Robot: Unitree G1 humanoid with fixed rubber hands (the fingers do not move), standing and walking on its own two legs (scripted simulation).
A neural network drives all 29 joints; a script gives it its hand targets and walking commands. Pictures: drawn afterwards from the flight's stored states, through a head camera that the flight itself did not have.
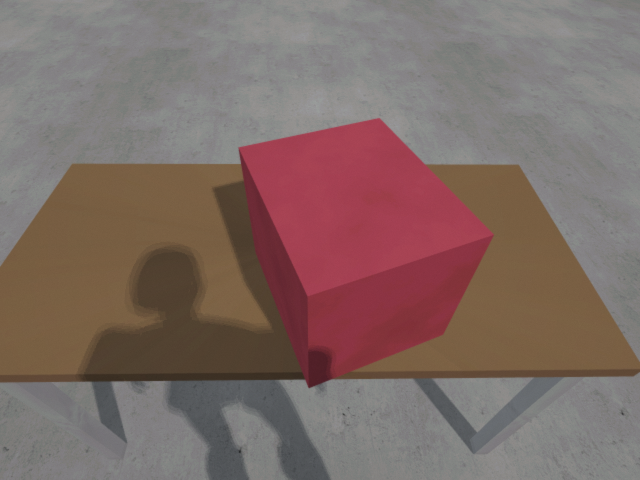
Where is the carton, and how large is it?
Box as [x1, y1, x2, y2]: [238, 118, 493, 387]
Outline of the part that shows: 379,118 238,147 255,251 308,387 442,334 493,235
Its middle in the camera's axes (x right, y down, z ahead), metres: +0.05 +0.01 +0.64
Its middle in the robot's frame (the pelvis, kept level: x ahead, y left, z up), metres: +0.49 -0.03 +0.00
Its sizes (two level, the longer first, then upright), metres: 0.303 0.252 0.254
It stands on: a table, 0.65 m high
